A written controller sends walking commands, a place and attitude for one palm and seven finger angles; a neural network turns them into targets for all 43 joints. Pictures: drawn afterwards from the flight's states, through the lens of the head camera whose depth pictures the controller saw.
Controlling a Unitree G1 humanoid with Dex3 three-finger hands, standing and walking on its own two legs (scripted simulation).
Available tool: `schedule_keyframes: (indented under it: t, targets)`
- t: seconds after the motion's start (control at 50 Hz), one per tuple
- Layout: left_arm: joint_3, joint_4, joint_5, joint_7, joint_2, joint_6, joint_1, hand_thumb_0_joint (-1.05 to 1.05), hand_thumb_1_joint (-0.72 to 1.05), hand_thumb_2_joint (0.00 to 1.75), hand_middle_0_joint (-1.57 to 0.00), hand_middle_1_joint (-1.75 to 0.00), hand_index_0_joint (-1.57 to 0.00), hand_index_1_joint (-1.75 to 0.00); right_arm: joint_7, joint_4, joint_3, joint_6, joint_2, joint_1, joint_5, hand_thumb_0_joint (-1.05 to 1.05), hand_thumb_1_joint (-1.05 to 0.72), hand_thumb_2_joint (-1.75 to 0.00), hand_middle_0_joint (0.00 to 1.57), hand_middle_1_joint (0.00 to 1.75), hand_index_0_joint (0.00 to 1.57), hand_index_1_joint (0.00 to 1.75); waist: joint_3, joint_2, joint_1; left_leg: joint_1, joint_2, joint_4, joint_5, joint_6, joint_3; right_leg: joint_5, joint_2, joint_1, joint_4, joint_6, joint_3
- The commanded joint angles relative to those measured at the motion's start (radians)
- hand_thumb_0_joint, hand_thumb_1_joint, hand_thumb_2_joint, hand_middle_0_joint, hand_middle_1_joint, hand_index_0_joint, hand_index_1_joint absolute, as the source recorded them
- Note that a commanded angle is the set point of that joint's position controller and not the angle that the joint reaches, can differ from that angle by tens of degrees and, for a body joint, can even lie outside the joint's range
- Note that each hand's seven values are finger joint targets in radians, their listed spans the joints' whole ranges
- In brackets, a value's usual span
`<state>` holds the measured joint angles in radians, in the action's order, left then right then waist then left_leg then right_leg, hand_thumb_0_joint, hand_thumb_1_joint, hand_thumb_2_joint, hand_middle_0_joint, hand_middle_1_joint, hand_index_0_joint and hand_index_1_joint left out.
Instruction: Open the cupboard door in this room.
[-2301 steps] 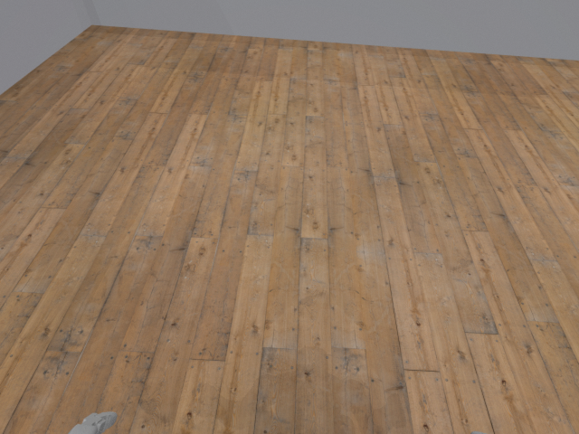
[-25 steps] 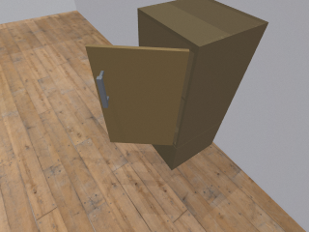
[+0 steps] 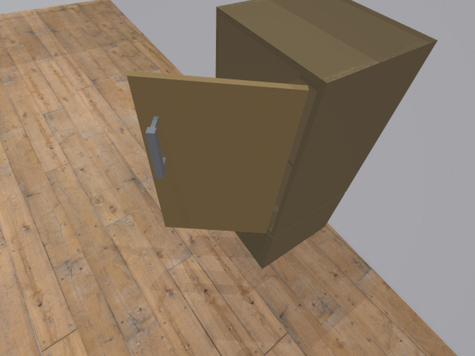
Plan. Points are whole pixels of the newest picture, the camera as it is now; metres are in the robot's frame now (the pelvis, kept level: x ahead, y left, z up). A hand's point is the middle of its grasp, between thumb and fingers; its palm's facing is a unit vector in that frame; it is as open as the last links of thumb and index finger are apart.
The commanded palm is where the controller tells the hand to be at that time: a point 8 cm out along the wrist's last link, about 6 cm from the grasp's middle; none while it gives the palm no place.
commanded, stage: come to a stop and stand still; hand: left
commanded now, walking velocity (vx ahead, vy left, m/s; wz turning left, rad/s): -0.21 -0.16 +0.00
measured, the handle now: (158, 148) +0.54 +0.23 -0.02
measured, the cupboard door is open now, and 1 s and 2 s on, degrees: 53 53 53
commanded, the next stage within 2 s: look again from close up in 1.42 s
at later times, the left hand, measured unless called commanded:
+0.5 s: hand out of the picture +0.13 +0.15 -0.16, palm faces +0.04 -0.97 -0.24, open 7.3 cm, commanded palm none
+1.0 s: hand out of the picture -0.03 +0.18 -0.17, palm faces +0.09 -0.97 -0.22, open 7.4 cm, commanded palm none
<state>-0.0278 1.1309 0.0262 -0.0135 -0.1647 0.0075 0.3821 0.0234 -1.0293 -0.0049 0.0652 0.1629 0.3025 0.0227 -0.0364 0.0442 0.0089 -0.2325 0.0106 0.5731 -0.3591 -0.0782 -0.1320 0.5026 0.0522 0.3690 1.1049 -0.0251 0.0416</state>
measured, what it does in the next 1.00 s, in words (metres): steps on the spot: right foot, then left foot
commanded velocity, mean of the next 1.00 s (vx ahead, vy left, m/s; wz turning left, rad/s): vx -0.07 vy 0.01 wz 0.00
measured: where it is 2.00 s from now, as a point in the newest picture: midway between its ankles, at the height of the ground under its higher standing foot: outside the picture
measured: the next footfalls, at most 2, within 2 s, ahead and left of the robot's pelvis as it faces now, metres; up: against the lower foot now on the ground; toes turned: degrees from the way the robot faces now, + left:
right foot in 0.30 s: +0.14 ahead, -0.12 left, +0.00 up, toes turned -3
left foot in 0.70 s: +0.04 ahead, +0.11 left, +0.00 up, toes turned +3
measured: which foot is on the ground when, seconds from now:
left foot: down 0.00-0.32, up 0.34-0.68, down 0.70-1.00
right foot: up 0.00-0.28, down 0.30-0.70, up 0.72-0.96, down 0.98-1.00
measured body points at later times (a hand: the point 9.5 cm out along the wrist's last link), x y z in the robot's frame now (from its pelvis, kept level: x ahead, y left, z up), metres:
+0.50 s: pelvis +0.04 -0.03 +0.00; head +0.09 -0.04 +0.45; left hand +0.13 +0.20 -0.14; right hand +0.08 -0.26 -0.16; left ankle -0.01 +0.11 -0.65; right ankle +0.10 -0.12 -0.73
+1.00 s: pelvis -0.02 +0.00 +0.00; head +0.00 +0.00 +0.45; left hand -0.03 +0.23 -0.15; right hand +0.02 -0.23 -0.15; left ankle +0.00 +0.11 -0.73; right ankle -0.05 -0.11 -0.73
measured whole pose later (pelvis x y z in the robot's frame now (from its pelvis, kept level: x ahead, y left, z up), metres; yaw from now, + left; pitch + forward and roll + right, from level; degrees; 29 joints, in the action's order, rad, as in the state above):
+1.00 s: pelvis -0.02 +0.00 +0.00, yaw +1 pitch +1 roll +2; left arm -0.03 1.05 0.02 -0.03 -0.16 0.02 0.31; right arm 0.04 -1.01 0.01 -0.01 0.16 0.27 0.02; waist -0.02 0.02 0.02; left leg -0.27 0.02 0.48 -0.22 -0.02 -0.06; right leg 0.33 0.02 0.21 0.52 -0.01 0.01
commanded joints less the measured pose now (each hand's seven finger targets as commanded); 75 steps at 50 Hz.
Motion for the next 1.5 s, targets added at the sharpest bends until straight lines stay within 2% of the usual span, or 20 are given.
schedule_keyframes:
  t: [0.0,0.08,0.16,0.24,0.28,0.3,0.32,0.42,0.56,0.62,0.66,0.68,0.7,0.78,0.88,0.92,0.98,1.02,1.18,1.48]
  targets:
    - [-0.007,-0.098,0.002,0.006,-0.019,-0.028,-0.047,0.0,0.9,0.9,-0.2,-0.3,-0.2,-0.3,0.013,-0.017,0.014,0.016,0.097,0.123,-0.003,0.0,-0.9,-0.9,0.2,0.3,0.2,0.3,-0.05,-0.121,-0.002,0.087,-0.271,-0.299,0.743,-0.14,0.216,-0.149,0.037,0.21,0.057,0.015,-0.002]
    - [0.0,-0.097,-0.006,-0.009,-0.009,-0.007,-0.044,0.0,0.9,0.9,-0.2,-0.3,-0.2,-0.3,0.027,-0.019,0.007,0.014,0.094,0.094,-0.005,0.0,-0.9,-0.9,0.2,0.3,0.2,0.3,0.016,-0.122,0.017,0.118,-0.236,-0.243,1.032,-0.09,0.125,-0.254,0.009,0.102,-0.168,0.033,0.005]
    - [-0.006,-0.141,-0.003,-0.02,-0.035,-0.003,-0.146,0.0,0.9,0.9,-0.2,-0.3,-0.2,-0.3,0.031,-0.026,0.029,-0.016,0.101,0.106,0.003,0.0,-0.9,-0.9,0.2,0.3,0.2,0.3,0.018,-0.158,-0.023,0.194,-0.255,-0.186,1.03,-0.078,0.152,-0.23,-0.02,0.07,-0.37,0.023,0.033]
    - [-0.022,-0.166,0.001,-0.024,-0.075,-0.013,-0.111,0.0,0.9,0.9,-0.2,-0.3,-0.2,-0.3,0.028,-0.011,0.053,-0.04,0.114,0.099,-0.004,0.0,-0.9,-0.9,0.2,0.3,0.2,0.3,0.032,-0.135,0.01,0.176,-0.241,-0.067,0.958,-0.038,0.156,-0.358,-0.022,-0.049,-0.549,0.016,0.035]
    - [-0.043,-0.158,0.008,-0.031,-0.153,-0.031,-0.028,0.0,0.9,0.9,-0.2,-0.3,-0.2,-0.3,0.024,0.009,0.064,-0.048,0.089,0.116,-0.014,0.0,-0.9,-0.9,0.2,0.3,0.2,0.3,0.122,0.021,0.032,0.019,-0.129,0.153,0.614,0.035,0.112,-1.002,0.123,-0.27,-0.559,-0.05,-0.121]
    - [-0.054,-0.146,0.005,-0.035,-0.202,-0.034,0.016,0.0,0.9,0.9,-0.2,-0.3,-0.2,-0.3,0.021,0.02,0.066,-0.051,0.06,0.13,-0.021,0.0,-0.9,-0.9,0.2,0.3,0.2,0.3,0.177,0.142,0.04,-0.145,0.001,0.35,0.0,0.078,0.052,-1.436,0.318,-0.402,-0.543,-0.179,-0.284]
    - [-0.051,-0.144,-0.003,-0.036,-0.21,-0.034,0.041,0.0,0.9,0.9,-0.2,-0.3,-0.2,-0.3,0.026,0.034,0.066,-0.056,0.042,0.099,-0.026,0.0,-0.9,-0.9,0.2,0.3,0.2,0.3,0.217,0.182,0.056,-0.171,0.023,0.514,-0.317,0.081,0.121,-1.531,0.418,-0.398,-0.591,-0.281,-0.323]
    - [-0.044,-0.226,-0.001,-0.043,-0.158,-0.014,-0.156,0.0,0.9,0.9,-0.2,-0.3,-0.2,-0.3,0.003,0.037,0.068,-0.111,0.03,0.026,-0.012,0.0,-0.9,-0.9,0.2,0.3,0.2,0.3,0.086,0.078,-0.013,-0.194,-0.012,0.632,-0.141,0.114,0.155,-0.924,0.255,-0.095,-0.714,-0.196,-0.16]
    - [-0.065,-0.238,0.014,-0.033,-0.203,-0.004,-0.122,0.0,0.9,0.9,-0.2,-0.3,-0.2,-0.3,-0.013,0.08,0.057,-0.094,0.027,-0.016,-0.008,0.0,-0.9,-0.9,0.2,0.3,0.2,0.3,0.116,0.107,0.025,-0.12,-0.007,0.236,-0.109,0.117,0.079,-0.5,0.229,-0.122,-0.75,-0.183,-0.219]
    - [-0.061,-0.242,0.004,-0.026,-0.201,0.009,-0.151,0.0,0.9,0.9,-0.2,-0.3,-0.2,-0.3,-0.01,0.066,0.052,-0.082,0.031,0.063,-0.011,0.0,-0.9,-0.9,0.2,0.3,0.2,0.3,0.107,0.111,-0.022,0.064,0.012,-0.01,0.032,0.098,0.054,-0.273,0.181,-0.002,-0.741,-0.121,-0.196]
    - [-0.044,-0.254,-0.005,-0.022,-0.131,0.023,-0.155,0.0,0.9,0.9,-0.2,-0.3,-0.2,-0.3,-0.004,0.055,0.059,-0.072,0.083,0.118,-0.009,0.0,-0.9,-0.9,0.2,0.3,0.2,0.3,0.078,-0.087,-0.043,0.159,-0.098,-0.234,0.046,0.066,0.171,-0.077,0.072,0.109,-0.596,-0.035,-0.099]
    - [-0.031,-0.271,-0.014,-0.019,-0.072,0.03,-0.155,0.0,0.9,0.9,-0.2,-0.3,-0.2,-0.3,-0.001,0.088,0.067,-0.07,0.155,0.074,0.004,0.0,-0.9,-0.9,0.2,0.3,0.2,0.3,0.004,-0.328,-0.033,0.015,-0.295,-0.359,0.015,-0.017,0.428,-0.001,-0.027,0.161,-0.443,0.024,-0.003]
    - [-0.031,-0.272,-0.009,-0.022,-0.085,0.033,-0.185,0.0,0.9,0.9,-0.2,-0.3,-0.2,-0.3,0.001,0.12,0.062,-0.074,0.172,0.006,0.012,0.0,-0.9,-0.9,0.2,0.3,0.2,0.3,-0.056,-0.297,-0.028,-0.166,-0.361,-0.412,0.017,-0.098,0.488,0.003,-0.035,0.103,-0.301,0.024,-0.031]
    - [-0.034,-0.186,0.001,-0.01,-0.071,0.034,-0.066,0.0,0.9,0.9,-0.2,-0.3,-0.2,-0.3,0.012,0.134,0.036,-0.061,0.113,-0.129,0.004,0.0,-0.9,-0.9,0.2,0.3,0.2,0.3,-0.058,-0.222,0.048,-0.229,-0.213,-0.371,0.069,-0.072,0.285,-0.151,-0.033,0.002,-0.138,0.021,-0.07]
    - [-0.01,-0.172,-0.006,-0.012,-0.04,0.005,-0.086,0.0,0.9,0.9,-0.2,-0.3,-0.2,-0.3,0.017,0.076,0.046,-0.056,0.124,0.007,0.004,0.0,-0.9,-0.9,0.2,0.3,0.2,0.3,0.02,-0.151,-0.01,0.059,-0.226,-0.277,0.336,-0.092,0.304,-0.066,-0.019,-0.02,-0.481,0.039,-0.022]
    - [-0.006,-0.138,-0.01,-0.018,-0.044,-0.009,-0.027,0.0,0.9,0.9,-0.2,-0.3,-0.2,-0.3,0.016,0.056,0.044,-0.053,0.124,0.024,-0.006,0.0,-0.9,-0.9,0.2,0.3,0.2,0.3,0.063,-0.107,0.01,0.057,-0.197,-0.206,0.38,-0.055,0.286,-0.229,-0.015,-0.156,-0.702,0.039,-0.032]
    - [0.0,-0.104,-0.011,-0.023,-0.117,-0.029,-0.005,0.0,0.9,0.9,-0.2,-0.3,-0.2,-0.3,0.006,0.051,0.028,-0.048,0.065,0.007,-0.021,0.0,-0.9,-0.9,0.2,0.3,0.2,0.3,0.052,0.037,-0.012,-0.007,-0.073,-0.148,0.208,0.055,0.162,-0.531,0.147,-0.21,-0.753,-0.031,-0.188]
    - [0.006,-0.09,-0.015,-0.022,-0.1,-0.038,-0.031,0.0,0.9,0.9,-0.2,-0.3,-0.2,-0.3,0.005,0.023,0.028,-0.056,0.068,0.01,-0.012,0.0,-0.9,-0.9,0.2,0.3,0.2,0.3,0.061,0.137,-0.023,0.054,-0.072,-0.146,0.225,0.068,0.148,-0.548,0.111,-0.171,-0.741,-0.043,-0.173]
    - [0.016,-0.064,-0.017,-0.023,-0.068,-0.023,-0.023,0.0,0.9,0.9,-0.2,-0.3,-0.2,-0.3,0.004,-0.046,0.014,-0.065,0.061,0.019,-0.011,0.0,-0.9,-0.9,0.2,0.3,0.2,0.3,-0.095,-0.028,-0.012,0.026,-0.09,-0.217,0.139,0.065,0.168,-0.152,0.05,-0.061,-0.818,-0.021,-0.153]
    - [0.012,-0.046,-0.017,-0.021,-0.04,-0.025,0.008,0.0,0.9,0.9,-0.2,-0.3,-0.2,-0.3,0.01,-0.075,0.013,-0.06,0.029,0.083,-0.007,0.0,-0.9,-0.9,0.2,0.3,0.2,0.3,-0.069,-0.038,-0.008,0.002,-0.094,-0.225,0.119,0.066,0.177,-0.149,0.035,-0.081,-0.805,-0.026,-0.139]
